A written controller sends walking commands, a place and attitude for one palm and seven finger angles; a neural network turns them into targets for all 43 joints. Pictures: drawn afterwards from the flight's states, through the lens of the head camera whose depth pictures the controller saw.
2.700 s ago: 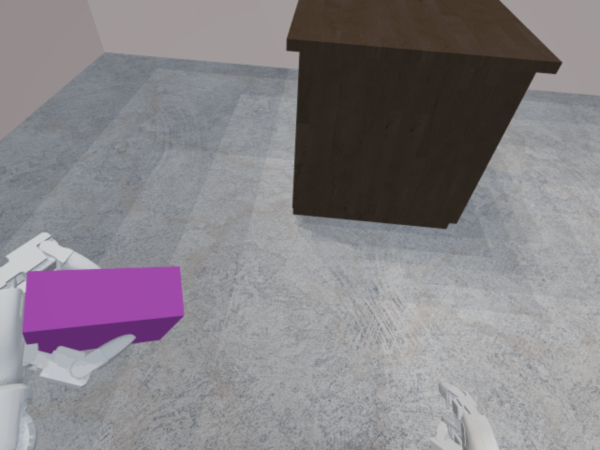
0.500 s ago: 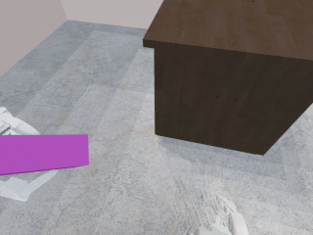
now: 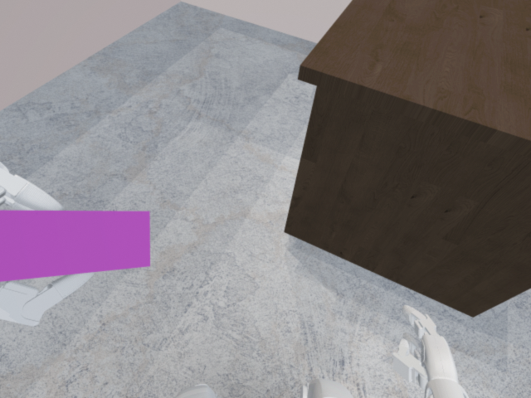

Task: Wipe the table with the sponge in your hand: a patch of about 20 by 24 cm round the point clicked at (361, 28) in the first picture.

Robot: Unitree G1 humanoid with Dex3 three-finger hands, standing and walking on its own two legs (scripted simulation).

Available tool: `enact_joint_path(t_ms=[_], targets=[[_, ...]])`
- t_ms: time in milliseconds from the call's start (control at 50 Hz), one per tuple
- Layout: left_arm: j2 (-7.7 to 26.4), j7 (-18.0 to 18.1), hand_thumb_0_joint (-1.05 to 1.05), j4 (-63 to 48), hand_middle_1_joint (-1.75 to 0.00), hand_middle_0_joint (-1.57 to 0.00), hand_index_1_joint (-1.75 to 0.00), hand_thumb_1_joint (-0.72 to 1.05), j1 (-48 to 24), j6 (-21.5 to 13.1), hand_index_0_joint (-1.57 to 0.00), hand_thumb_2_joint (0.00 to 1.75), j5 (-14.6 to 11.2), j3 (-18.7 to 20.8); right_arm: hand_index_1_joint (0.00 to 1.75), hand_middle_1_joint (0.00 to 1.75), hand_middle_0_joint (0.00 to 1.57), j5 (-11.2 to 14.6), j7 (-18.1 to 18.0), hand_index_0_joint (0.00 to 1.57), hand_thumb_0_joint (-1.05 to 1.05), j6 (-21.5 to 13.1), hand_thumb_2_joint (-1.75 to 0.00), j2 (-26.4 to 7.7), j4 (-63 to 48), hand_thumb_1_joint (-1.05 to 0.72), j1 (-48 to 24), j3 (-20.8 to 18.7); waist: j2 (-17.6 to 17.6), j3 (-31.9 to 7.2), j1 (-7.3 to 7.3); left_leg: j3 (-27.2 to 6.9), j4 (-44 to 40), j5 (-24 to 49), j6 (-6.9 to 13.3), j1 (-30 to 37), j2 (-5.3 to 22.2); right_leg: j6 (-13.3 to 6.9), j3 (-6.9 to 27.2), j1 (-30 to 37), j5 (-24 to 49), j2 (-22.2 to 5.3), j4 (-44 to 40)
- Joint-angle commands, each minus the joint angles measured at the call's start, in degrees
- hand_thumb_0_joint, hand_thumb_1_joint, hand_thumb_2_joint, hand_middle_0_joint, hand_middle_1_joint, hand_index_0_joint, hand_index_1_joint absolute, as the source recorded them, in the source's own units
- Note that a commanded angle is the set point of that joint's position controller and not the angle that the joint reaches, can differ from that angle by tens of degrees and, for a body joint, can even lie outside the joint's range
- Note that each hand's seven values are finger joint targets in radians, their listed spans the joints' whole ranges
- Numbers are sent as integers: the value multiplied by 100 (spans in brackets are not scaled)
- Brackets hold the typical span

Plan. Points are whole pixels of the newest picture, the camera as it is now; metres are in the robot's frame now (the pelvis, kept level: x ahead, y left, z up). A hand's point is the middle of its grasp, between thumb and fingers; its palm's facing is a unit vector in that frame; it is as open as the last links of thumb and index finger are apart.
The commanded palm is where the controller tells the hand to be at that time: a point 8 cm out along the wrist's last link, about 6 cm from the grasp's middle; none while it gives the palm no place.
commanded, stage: turn to face it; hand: left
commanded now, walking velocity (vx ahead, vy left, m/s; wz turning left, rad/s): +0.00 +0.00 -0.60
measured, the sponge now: (86, 241) +0.24 +0.19 +0.19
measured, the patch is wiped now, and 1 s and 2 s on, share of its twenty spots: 0.00 0.00 0.00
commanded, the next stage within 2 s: take the last steps up to it in 1.60 s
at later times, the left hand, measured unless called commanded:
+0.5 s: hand (148, 267) +0.22 +0.13 +0.18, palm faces +0.23 -0.86 -0.45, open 9.5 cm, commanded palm +0.16 +0.19 +0.20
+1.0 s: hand (271, 273) +0.22 +0.02 +0.18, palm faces +0.00 -0.87 -0.49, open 9.6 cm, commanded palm +0.17 +0.08 +0.20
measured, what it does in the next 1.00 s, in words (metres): steps to the right, turning right: right foot, then left foot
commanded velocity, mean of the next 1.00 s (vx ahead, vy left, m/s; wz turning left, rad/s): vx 0.00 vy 0.00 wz -0.60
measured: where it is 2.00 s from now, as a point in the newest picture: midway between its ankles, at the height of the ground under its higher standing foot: outside the picture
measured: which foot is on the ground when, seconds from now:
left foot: down 0.00-0.24, up 0.26-0.66, down 0.68-0.98, up 1.00-1.00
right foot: up 0.00-0.20, down 0.22-0.70, up 0.72-0.96, down 0.98-1.00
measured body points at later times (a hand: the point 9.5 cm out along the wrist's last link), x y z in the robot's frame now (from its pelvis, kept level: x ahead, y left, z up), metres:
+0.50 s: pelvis -0.03 -0.07 +0.02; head -0.02 -0.09 +0.47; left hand +0.20 +0.18 +0.21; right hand +0.11 -0.33 -0.07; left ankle -0.06 +0.09 -0.66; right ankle +0.04 -0.12 -0.72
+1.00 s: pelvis -0.09 -0.10 +0.00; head -0.06 -0.13 +0.45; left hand +0.21 +0.06 +0.20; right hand -0.03 -0.34 -0.11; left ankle -0.07 +0.07 -0.72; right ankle -0.11 -0.21 -0.72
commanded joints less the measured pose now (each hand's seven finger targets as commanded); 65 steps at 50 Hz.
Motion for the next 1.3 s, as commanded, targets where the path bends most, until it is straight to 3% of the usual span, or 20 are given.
enact_joint_path(t_ms=[0, 100, 180, 200, 240, 280, 380, 540, 620, 640, 680, 700, 780, 840, 920, 960, 980, 1000, 1080, 1280], targets=[[290, 63, 0, -857, -160, -120, -160, 10, 235, -210, -120, 130, -66, 380, 30, 30, 20, 126, 183, 20, 0, -321, -90, -801, -598, -90, 173, -203, 1618, -1615, 78, -1295, -1132, 4492, 764, 1916, 1303, 39, 177, -631, 716, 260, -303], [119, 54, 0, -966, -160, -120, -160, 10, -174, -48, -120, 130, -32, -113, 30, 30, 20, 80, 87, 20, 0, -502, -90, -623, -578, -90, 60, 111, 1832, -1348, 145, -598, -1751, 2280, 482, 807, 1239, -38, -36, 753, 1292, 553, -1894], [348, 101, 0, -393, -160, -120, -160, 10, -1117, 56, -120, 130, 130, -75, 30, 30, 20, 31, -24, 20, 0, -607, -90, -626, -463, -90, -46, 186, 1305, -995, 295, -322, -1209, -2, 146, 70, 1252, -53, -7, 1652, 1889, 573, -3211], [286, 70, 0, -198, -160, -120, -160, 10, -1371, 59, -120, 130, 162, -181, 30, 30, 20, 29, -21, 20, 0, -598, -90, -553, -428, -90, -24, 171, 632, -835, 248, -96, -477, -585, -50, 11, 962, -217, 552, 1459, 2184, 209, -3740], [486, 80, 0, 95, -160, -120, -160, 10, -1823, 172, -120, 130, 136, -116, 30, 30, 20, -31, -58, 20, 0, -608, -90, -419, -480, -90, -187, 228, -1120, -591, 247, -237, 1565, -1835, -398, -419, -93, -1074, 3198, 558, 2956, -1303, -4863], [342, 37, 0, 447, -160, -120, -160, 10, -1697, 175, -120, 130, 101, -164, 30, 30, 20, -34, 26, 20, 0, -541, -90, -565, -380, -90, -190, 129, -934, -534, 276, -706, 2715, -1104, -469, -557, -8, -1016, 3588, 394, 1389, -1156, -5293], [343, -20, 0, 324, -160, -120, -160, 10, -675, -120, -120, 130, -26, 37, 30, 30, 20, -29, 81, 20, 0, -170, -90, -454, -400, -90, -282, 237, -78, -1212, 332, -534, 2232, -444, -569, -619, -63, -927, 2092, 1402, 1974, -460, -4733], [454, 58, 0, -194, -160, -120, -160, 10, -111, -251, -120, 130, -70, 313, 30, 30, 20, 31, 172, 20, 0, 77, -90, -675, -797, -90, -241, 73, -265, -1707, 510, -375, 3, -1295, -373, 53, -339, -949, 3037, 1881, 1717, -422, -5119], [391, -9, 0, -240, -160, -120, -160, 10, -282, -224, -120, 130, -69, 153, 30, 30, 20, 73, 195, 20, 0, 211, -90, -735, -832, -90, 20, 48, -63, -1803, 291, -211, -1626, -780, -190, 1341, -232, -692, 2725, 1271, 1743, -30, -4864], [418, -37, 0, -256, -160, -120, -160, 10, -386, -255, -120, 130, -71, 134, 30, 30, 20, 58, 183, 20, 0, 235, -90, -797, -847, -90, 79, 16, 263, -1718, 226, -399, -1937, -751, -27, 1785, 57, -510, 2577, 781, 1548, 240, -4495], [421, -106, 0, -515, -160, -120, -160, 10, -596, -317, -120, 130, -16, 183, 30, 30, 20, 11, 162, 20, 0, 156, -90, -897, -1004, -90, -156, -36, 1808, -1184, 331, -2005, -2600, -560, 657, 1940, 1844, -228, 1484, -698, 1031, 1062, -2173], [575, -65, 0, -632, -160, -120, -160, 10, -604, -310, -120, 130, 109, 290, 30, 30, 20, 33, 145, 20, 0, 60, -90, -677, -980, -90, -209, 22, 1897, -1047, 415, -2045, -2617, -45, 950, 1268, 2402, -150, 1013, -731, 853, 965, -521], [269, -75, 0, -667, -160, -120, -160, 10, -672, -139, -120, 130, 137, -2, 30, 30, 20, 94, 208, 20, 0, -51, -90, -747, -797, -90, 2, -37, 1622, -488, 383, -141, -1968, 1538, 485, 1115, 1772, -69, 516, -803, 1055, 614, -290], [73, -40, 0, -436, -160, -120, -160, 10, -838, -106, -120, 130, 126, -297, 30, 30, 20, 93, 238, 20, 0, -179, -90, -815, -754, -90, 249, 7, 1719, -451, 205, 45, -1537, 3233, 160, 1428, 1625, -31, -7, -59, 1160, 776, -1856], [311, -48, 0, -34, -160, -120, -160, 10, -1212, -53, -120, 130, 153, -132, 30, 30, 20, 60, 266, 20, 0, -271, -90, -857, -683, -90, 185, 8, 1578, -779, 261, 387, -357, 3175, -99, 1330, 1558, -50, -391, 1228, 1974, 943, -3302], [573, -19, 0, -20, -160, -120, -160, 10, -1159, -98, -120, 130, 173, 102, 30, 30, 20, 124, 313, 20, 0, -260, -90, -693, -712, -90, 199, 16, 211, -1199, 297, 611, 1470, 1456, -392, 389, 982, -547, 735, 2476, 4361, 34, -3752], [794, 54, 0, 152, -160, -120, -160, 10, -661, -112, -120, 130, 163, 405, 30, 30, 20, 74, 288, 20, 0, -235, -90, -562, -851, -90, -21, 72, -930, -1438, 429, 302, 2640, -1640, -581, -1004, 135, -1292, 2706, 3070, 7048, -1010, -3618], [787, 104, 0, -155, -160, -120, -160, 10, -675, -129, -120, 130, 51, 504, 30, 30, 20, 75, 264, 20, 0, -181, -90, -528, -803, -90, -155, 89, -1142, -1621, 382, -504, 3119, -2077, -594, -1103, 295, -1445, 2914, 2798, 6912, -1438, -3761], [811, 59, 0, -903, -160, -120, -160, 10, 504, -287, -120, 130, -155, 895, 30, 30, 20, 21, 343, 20, 0, 186, -90, -387, -807, -90, -424, 275, 107, -1871, 337, -658, 2305, -1272, -620, -863, 280, -1409, 2169, 2417, 4851, -773, -3731], [423, 71, 0, -269, -160, -120, -160, 10, 524, -26, -120, 130, -134, 565, 30, 30, 20, 106, 171, 20, 0, 243, -90, -640, -729, -90, -88, 67, -241, -1644, 242, -374, -698, -388, -420, 1009, -32, -1072, 2582, 991, 2859, -376, -4064]])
